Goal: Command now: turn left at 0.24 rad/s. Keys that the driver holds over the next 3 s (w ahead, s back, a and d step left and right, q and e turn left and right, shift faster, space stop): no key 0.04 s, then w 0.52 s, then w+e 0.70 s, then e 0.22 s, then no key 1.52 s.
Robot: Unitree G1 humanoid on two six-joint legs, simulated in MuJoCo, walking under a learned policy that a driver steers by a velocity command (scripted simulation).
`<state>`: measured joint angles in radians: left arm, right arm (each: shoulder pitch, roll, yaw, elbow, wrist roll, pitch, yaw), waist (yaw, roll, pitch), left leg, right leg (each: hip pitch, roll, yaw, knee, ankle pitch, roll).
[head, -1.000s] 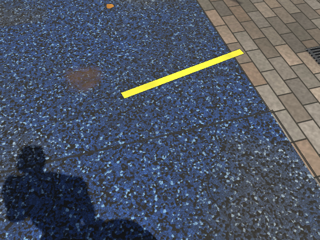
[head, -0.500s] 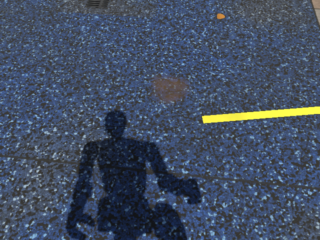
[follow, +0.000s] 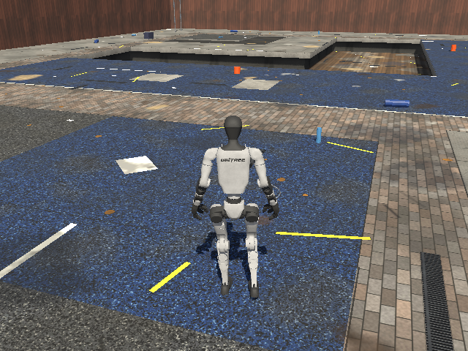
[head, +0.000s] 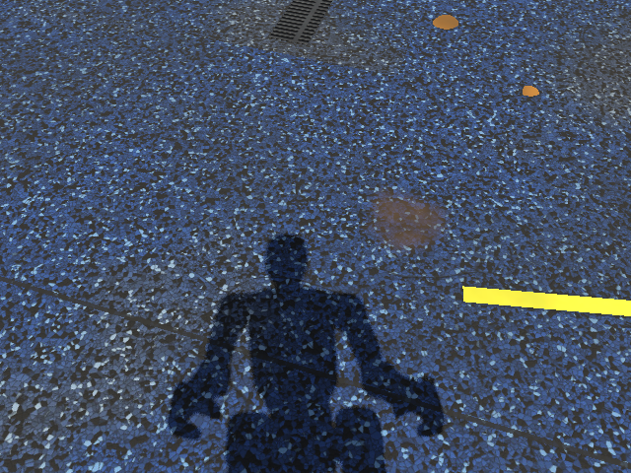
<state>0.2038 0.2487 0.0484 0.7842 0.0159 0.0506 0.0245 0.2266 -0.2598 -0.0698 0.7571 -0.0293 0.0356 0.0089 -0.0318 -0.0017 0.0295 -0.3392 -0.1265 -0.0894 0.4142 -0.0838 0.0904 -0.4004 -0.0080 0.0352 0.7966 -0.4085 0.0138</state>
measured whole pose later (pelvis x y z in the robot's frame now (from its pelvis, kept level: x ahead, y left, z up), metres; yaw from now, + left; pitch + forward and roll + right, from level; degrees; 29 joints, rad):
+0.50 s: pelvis +0.10 +0.00 +0.01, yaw +2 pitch +2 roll +0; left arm 0.45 0.23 0.06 0.93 0.02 -0.07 -0.01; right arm 0.13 -0.25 -0.05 0.79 -0.03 -0.02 0.04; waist 0.08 0.01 -0.01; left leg -0.41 0.02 0.05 0.57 -0.25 0.02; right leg 0.00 0.01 0.01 0.26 -0.30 -0.02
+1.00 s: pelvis +0.34 +0.02 -0.01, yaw -9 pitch +2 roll +1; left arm 0.05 0.22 0.03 0.80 0.03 -0.02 -0.07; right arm 0.42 -0.20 -0.02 0.97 -0.02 -0.09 -0.02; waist -0.04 -0.02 0.06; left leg 0.15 -0.04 0.24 0.22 -0.40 0.03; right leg -0.59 0.00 -0.12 0.63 -0.06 -0.12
